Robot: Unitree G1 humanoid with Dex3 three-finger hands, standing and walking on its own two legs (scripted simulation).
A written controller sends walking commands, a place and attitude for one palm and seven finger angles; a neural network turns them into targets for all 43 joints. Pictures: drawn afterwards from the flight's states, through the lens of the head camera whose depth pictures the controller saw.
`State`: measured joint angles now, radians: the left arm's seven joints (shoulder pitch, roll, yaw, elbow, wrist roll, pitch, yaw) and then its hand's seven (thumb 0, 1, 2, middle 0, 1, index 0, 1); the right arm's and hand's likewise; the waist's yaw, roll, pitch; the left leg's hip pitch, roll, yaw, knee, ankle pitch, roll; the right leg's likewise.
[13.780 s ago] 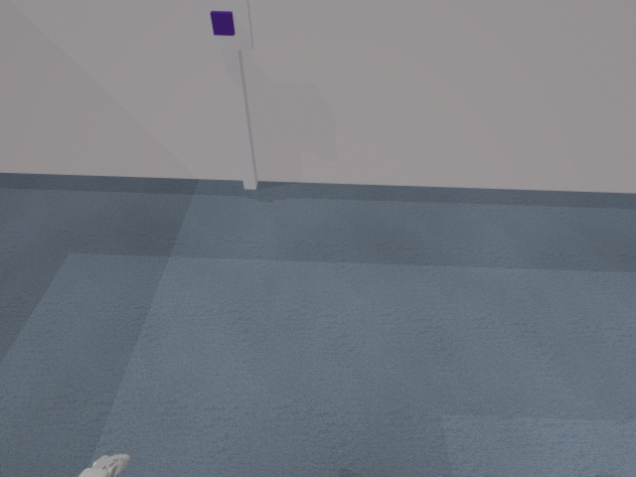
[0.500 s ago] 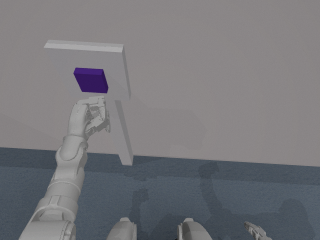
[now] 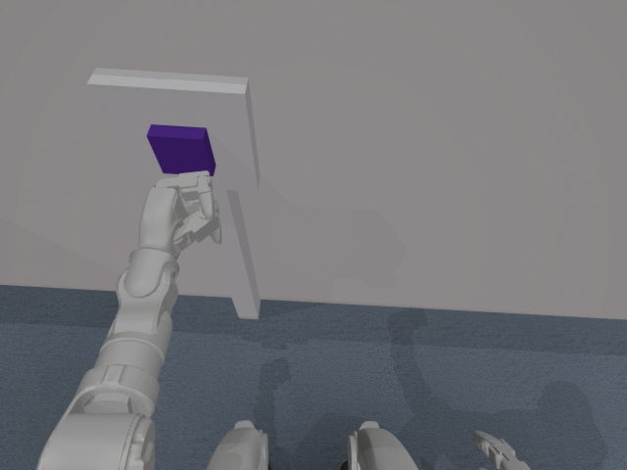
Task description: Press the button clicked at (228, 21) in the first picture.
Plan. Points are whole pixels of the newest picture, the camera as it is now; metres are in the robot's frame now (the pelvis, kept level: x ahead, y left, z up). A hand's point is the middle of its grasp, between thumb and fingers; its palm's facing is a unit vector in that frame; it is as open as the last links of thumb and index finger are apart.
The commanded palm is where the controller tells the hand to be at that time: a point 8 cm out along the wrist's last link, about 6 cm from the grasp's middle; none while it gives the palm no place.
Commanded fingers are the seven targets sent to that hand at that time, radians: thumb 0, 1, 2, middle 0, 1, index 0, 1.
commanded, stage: press the button with the knuckle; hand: left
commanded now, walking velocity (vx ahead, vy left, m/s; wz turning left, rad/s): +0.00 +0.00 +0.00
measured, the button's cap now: (184, 149) +0.51 +0.17 +0.08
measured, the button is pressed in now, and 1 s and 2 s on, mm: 0 15 0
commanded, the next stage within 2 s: hold the button down briefly in 0.86 s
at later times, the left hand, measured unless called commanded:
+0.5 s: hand (216, 196) +0.45 +0.13 +0.05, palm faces -0.08 -1.00 -0.04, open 2.8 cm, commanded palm +0.44 +0.18 +0.06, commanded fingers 0.00 0.90 0.90 -1.30 -1.50 -1.30 -1.50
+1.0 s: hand (214, 188) +0.47 +0.13 +0.05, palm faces -0.09 -0.99 -0.06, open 2.7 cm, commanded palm +0.47 +0.18 +0.06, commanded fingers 0.00 0.90 0.90 -1.30 -1.50 -1.30 -1.50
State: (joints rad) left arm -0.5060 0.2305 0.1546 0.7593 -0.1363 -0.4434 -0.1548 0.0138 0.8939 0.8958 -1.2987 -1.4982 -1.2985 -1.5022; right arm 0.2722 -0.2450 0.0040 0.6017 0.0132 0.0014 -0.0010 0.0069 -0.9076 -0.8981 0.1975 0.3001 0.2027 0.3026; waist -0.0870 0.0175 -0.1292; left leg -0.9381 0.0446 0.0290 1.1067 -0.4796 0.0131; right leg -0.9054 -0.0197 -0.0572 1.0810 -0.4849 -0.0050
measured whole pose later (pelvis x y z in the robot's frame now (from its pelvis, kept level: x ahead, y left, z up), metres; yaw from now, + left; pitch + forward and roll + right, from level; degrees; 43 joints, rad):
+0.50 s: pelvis +0.00 +0.00 +0.00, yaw +0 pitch +19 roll -1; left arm -0.67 0.29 0.23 0.96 -0.10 -0.47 -0.16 -0.02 0.85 0.90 -1.30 -1.50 -1.30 -1.50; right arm 0.33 -0.25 0.00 0.62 0.00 0.04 0.01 0.01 -0.91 -0.90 0.20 0.30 0.20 0.30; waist -0.12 0.02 -0.13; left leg -0.97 0.05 0.03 1.11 -0.48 0.01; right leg -0.94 -0.01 -0.06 1.09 -0.48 -0.01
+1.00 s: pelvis -0.02 +0.00 -0.02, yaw +1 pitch +21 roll -3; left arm -0.87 0.37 0.24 1.16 -0.08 -0.49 -0.18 -0.04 0.75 0.94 -1.30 -1.50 -1.36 -1.50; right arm 0.34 -0.26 0.02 0.65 -0.01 0.02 0.00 0.00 -0.91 -0.90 0.20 0.30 0.20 0.30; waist -0.15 0.03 -0.12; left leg -1.09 0.05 -0.01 1.18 -0.46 0.01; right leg -1.04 -0.02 -0.09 1.14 -0.47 -0.01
